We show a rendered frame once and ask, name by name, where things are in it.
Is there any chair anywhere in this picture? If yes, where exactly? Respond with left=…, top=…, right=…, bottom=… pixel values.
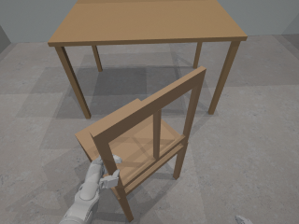
left=75, top=66, right=206, bottom=222

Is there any table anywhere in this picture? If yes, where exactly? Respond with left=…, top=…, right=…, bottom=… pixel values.
left=48, top=0, right=248, bottom=119

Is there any left robot forearm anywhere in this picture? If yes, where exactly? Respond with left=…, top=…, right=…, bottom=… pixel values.
left=59, top=181, right=100, bottom=224

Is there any robot left hand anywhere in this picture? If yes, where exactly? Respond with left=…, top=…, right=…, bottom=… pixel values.
left=84, top=154, right=122, bottom=189

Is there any robot right hand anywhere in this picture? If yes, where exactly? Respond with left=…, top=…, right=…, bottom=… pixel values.
left=235, top=215, right=253, bottom=224

